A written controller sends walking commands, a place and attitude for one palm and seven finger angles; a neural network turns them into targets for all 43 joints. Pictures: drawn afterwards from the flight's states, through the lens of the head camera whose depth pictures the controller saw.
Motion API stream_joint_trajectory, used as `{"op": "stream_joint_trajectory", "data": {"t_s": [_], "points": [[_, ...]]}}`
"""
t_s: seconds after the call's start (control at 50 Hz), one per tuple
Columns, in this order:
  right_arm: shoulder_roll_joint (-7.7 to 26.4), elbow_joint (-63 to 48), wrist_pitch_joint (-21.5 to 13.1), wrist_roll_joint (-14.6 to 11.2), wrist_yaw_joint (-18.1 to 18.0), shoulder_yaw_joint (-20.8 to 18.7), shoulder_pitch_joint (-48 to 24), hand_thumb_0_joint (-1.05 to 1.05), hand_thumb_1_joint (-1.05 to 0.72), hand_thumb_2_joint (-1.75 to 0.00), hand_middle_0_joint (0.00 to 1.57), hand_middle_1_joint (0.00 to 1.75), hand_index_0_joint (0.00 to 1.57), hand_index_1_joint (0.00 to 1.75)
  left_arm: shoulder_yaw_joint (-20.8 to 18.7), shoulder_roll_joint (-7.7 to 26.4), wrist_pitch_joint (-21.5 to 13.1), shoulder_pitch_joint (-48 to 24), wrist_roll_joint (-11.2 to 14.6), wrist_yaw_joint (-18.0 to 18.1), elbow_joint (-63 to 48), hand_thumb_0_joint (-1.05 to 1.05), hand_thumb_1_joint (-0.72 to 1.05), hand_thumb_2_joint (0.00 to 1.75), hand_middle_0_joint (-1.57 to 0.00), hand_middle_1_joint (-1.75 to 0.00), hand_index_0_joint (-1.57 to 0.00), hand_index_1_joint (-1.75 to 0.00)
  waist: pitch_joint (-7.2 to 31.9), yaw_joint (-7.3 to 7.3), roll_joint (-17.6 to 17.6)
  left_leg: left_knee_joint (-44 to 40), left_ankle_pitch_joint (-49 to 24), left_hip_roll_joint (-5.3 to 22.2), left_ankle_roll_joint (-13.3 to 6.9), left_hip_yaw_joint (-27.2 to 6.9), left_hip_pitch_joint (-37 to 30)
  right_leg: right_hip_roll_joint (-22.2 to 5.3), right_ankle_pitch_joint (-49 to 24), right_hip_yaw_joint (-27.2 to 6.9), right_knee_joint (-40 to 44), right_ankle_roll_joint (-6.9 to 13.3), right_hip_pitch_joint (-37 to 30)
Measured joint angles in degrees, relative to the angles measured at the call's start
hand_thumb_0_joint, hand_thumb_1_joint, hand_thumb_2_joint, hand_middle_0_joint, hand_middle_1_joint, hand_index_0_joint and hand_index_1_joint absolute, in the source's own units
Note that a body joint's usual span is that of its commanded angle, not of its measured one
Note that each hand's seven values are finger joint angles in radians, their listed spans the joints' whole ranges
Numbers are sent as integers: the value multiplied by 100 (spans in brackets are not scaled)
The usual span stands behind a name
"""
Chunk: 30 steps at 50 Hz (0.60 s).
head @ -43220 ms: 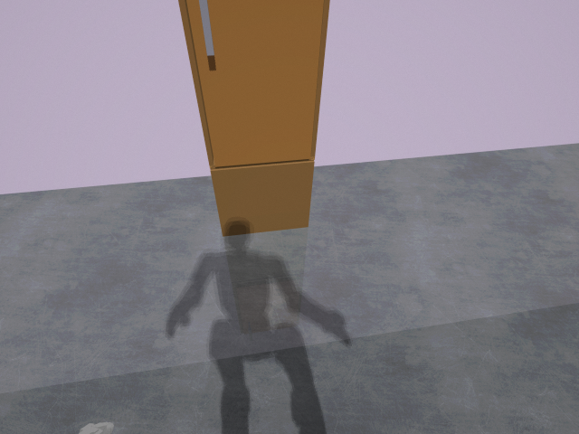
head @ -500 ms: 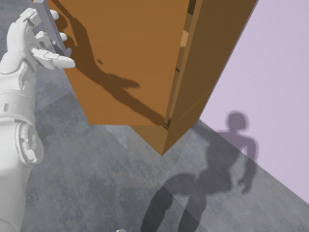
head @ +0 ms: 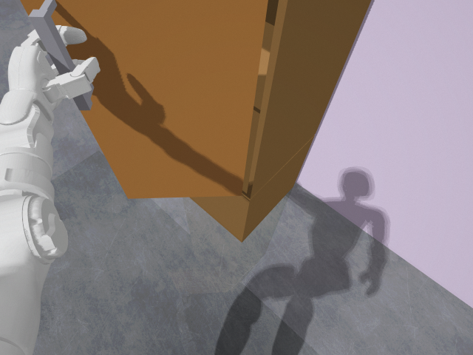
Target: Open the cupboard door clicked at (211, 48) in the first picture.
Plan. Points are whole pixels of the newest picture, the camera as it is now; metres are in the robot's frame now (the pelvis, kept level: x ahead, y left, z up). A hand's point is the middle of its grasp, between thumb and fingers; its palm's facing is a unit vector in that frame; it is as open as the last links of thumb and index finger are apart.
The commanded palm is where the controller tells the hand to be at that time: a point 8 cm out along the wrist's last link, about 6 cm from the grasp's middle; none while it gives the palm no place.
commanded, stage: close the thumb around the handle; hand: left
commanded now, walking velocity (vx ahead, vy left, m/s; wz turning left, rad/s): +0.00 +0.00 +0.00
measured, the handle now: (69, 59) +0.56 +0.22 +0.17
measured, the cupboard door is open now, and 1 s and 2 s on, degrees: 45 71 93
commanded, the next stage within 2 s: pull the door open along its arc in 0.16 s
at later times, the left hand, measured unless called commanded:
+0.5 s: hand (79, 80) +0.51 +0.20 +0.17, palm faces +0.01 -1.00 +0.02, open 5.3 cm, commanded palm +0.46 +0.25 +0.17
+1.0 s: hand (98, 145) +0.38 +0.15 +0.17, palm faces +0.27 -0.96 +0.09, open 5.9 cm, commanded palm +0.32 +0.20 +0.17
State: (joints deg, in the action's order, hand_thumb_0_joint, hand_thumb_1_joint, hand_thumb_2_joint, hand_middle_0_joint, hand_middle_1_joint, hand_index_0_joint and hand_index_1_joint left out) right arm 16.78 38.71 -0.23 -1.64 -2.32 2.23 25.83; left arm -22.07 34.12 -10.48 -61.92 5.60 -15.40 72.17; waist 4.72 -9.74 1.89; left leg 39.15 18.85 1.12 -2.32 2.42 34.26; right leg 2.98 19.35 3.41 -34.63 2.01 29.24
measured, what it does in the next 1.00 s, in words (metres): stands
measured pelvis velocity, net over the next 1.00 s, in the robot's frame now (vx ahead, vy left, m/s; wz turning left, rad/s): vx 0.00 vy -0.01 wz -0.02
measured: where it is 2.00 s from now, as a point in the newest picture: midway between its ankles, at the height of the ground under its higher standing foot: outside the picture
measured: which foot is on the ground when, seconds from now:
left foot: down 0.00-1.00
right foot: down 0.00-1.00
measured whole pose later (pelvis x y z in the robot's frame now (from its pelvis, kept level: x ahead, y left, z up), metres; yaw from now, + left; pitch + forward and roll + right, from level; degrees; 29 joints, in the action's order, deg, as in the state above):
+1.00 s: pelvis +0.00 -0.01 +0.01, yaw -1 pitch +3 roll +0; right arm 12.7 33.9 1.1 -2.7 -1.2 1.9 10.0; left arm -11.9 6.7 12.4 -18.5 10.2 11.2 8.1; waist 5.2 -0.5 2.4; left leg 30.3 16.7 0.5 -1.6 4.4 16.4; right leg 2.6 18.0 1.1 -28.5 2.3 13.3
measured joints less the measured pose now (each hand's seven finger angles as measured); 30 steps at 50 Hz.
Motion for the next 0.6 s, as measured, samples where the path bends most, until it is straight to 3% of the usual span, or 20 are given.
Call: {"op": "stream_joint_trajectory", "data": {"t_s": [0.16, 0.42, 0.6], "points": [[14, -31, 71, -20, -2, -26, 21, 1, -90, -90, 21, 30, 20, 30, -54, -9, 30, 214, 5, -80, -175, 1, 79, 84, -39, -134, -39, -134, 10, 17, -5, -70, -7, 21, 7, 37, -109, 22, -24, -44, 71, 7, -93], [2, -92, 103, -29, 7, -51, -97, 1, -90, -90, 21, 30, 20, 30, -48, -140, 91, 392, 63, -7, -388, 2, 80, 83, -36, -135, -39, -135, 27, 66, -7, -127, -3, 10, 3, 60, -223, 14, -22, -72, 117, -1, -196], [-30, -255, 201, -116, 56, -96, -121, 1, -90, -90, 21, 29, 20, 30, -37, -534, 271, 1458, 385, -82, -1608, 2, 80, 81, -36, -135, -37, -135, 117, 263, 28, -313, 4, 10, -11, 192, -588, 14, -36, -213, 250, -21, -491]]}}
